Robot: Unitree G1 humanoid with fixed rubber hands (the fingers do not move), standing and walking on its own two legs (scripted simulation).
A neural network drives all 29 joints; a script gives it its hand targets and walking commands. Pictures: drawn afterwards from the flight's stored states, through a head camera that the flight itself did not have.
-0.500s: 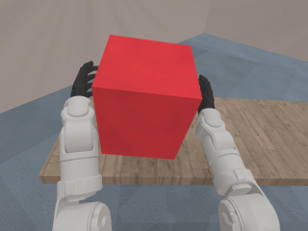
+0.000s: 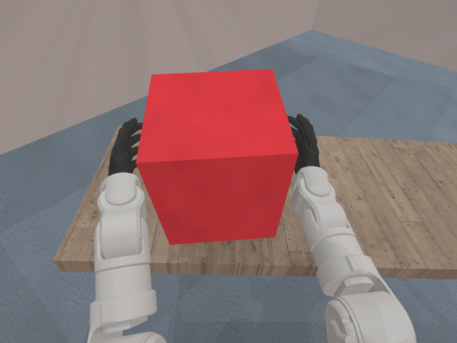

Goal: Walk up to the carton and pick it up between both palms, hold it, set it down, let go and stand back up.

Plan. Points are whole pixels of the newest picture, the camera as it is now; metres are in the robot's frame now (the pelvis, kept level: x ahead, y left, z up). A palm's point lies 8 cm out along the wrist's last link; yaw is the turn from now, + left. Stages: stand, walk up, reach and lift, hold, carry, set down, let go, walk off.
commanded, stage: set down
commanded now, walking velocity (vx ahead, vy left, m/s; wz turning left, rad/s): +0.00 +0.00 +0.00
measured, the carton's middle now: (218, 162) +0.42 +0.03 +0.13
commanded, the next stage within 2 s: none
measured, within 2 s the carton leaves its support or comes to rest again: neither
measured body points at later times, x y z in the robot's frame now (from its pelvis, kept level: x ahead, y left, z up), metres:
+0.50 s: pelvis +0.00 +0.00 +0.00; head -0.02 +0.02 +0.45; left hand +0.35 +0.17 +0.16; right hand +0.41 -0.12 +0.13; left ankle +0.01 +0.14 -0.75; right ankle -0.01 -0.08 -0.75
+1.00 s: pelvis +0.01 -0.01 +0.00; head +0.01 +0.01 +0.45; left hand +0.36 +0.17 +0.15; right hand +0.43 -0.12 +0.11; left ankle +0.02 +0.14 -0.75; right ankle -0.01 -0.08 -0.75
